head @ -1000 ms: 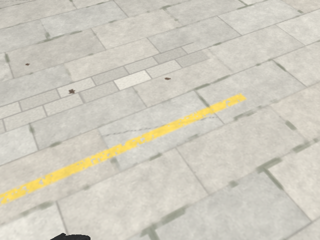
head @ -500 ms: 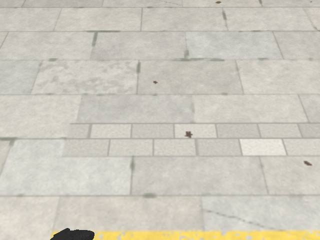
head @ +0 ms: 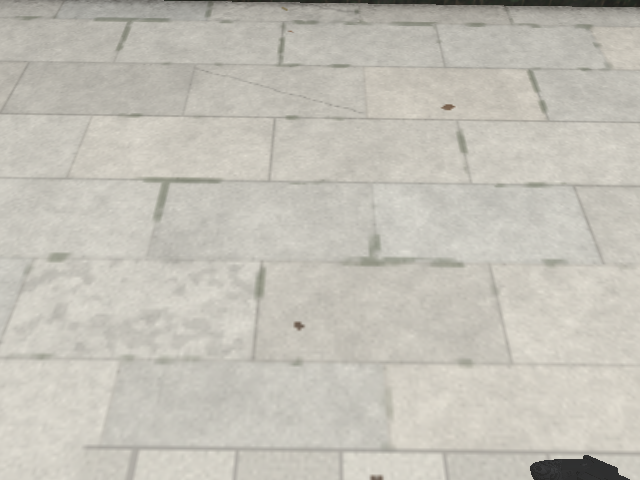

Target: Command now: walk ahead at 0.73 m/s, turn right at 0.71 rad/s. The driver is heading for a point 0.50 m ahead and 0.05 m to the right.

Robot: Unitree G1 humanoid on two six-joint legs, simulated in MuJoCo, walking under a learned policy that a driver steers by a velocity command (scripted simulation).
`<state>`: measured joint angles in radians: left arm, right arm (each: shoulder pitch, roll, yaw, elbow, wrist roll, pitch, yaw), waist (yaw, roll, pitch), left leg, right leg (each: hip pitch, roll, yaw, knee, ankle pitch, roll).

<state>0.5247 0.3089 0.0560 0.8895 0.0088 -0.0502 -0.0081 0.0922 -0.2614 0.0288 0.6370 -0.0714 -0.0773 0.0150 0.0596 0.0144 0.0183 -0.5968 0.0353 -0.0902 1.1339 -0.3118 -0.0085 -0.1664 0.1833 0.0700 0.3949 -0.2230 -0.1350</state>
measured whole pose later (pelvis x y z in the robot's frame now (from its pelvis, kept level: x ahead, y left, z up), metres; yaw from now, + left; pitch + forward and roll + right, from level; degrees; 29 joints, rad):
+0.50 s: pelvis +0.27 +0.04 +0.00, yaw -27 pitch +1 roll +1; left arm 0.10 0.35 0.09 0.60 0.02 0.08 -0.04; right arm 0.27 -0.30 -0.04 0.73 -0.03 -0.04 -0.03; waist -0.03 -0.02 0.08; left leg -0.29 0.09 0.21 0.46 -0.17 0.01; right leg -0.61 -0.03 -0.03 0.99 -0.27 0.01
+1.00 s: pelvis +0.31 +0.01 +0.00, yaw -36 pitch -1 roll +0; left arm 0.19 0.23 0.02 0.71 0.02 0.05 0.00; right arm 0.28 -0.23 -0.01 0.75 -0.03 0.04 -0.01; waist 0.00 -0.03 0.02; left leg -0.24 -0.01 0.04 0.54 -0.27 0.03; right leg -0.32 0.06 0.03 0.54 -0.25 -0.03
